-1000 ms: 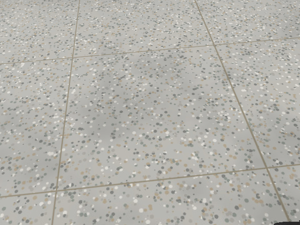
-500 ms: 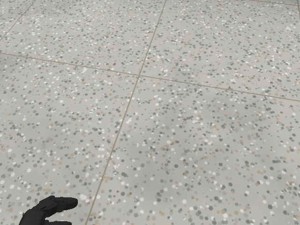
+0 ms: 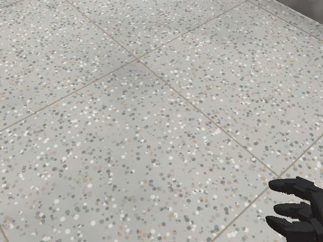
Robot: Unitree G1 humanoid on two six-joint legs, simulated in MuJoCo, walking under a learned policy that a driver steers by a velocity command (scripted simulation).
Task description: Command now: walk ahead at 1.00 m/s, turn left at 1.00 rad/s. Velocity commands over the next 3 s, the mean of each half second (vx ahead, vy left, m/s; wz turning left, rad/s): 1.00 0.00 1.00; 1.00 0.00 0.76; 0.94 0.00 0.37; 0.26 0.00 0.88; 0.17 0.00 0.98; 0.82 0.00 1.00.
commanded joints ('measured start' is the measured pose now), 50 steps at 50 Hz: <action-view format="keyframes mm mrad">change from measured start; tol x64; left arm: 1 -213 260 58 -150 3 18 13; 50 -205 110 -9 -218 -6 -7 -11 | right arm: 1 584 -159 -81 140 6 -5 -38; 50 418 -148 -79 187 -4 -45 -104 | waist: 1 -368 -120 -222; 50 -76 -91 -46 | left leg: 1 780 -119 -21 -55 -71 68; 4 1173 232 -928 -425 -306 309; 18 469 9 -570 -556 290 64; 25 -56 -70 -299 678 -286 -61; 50 726 203 -585 -535 -85 120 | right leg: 1 -385 -228 85 610 1428 -129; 3 -1001 52 175 1343 -51 -41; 18 -656 1 359 299 534 -49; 25 40 -408 1221 -64 -442 -217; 43 -268 -239 94 240 1576 -155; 46 -968 10 226 1270 -70 -110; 50 -994 -93 383 1045 132 -118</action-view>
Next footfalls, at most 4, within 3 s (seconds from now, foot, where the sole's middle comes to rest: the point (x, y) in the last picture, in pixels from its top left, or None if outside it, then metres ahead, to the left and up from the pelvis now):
0.04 left None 0.23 0.02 -0.74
0.44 right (186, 185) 0.69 -0.04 -0.74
0.90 left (98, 143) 0.88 0.38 -0.74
1.32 right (63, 79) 1.28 0.65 -0.74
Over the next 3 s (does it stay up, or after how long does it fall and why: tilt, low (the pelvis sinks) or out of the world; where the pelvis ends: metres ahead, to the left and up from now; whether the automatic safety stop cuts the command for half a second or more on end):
stays up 1.09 1.15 0.03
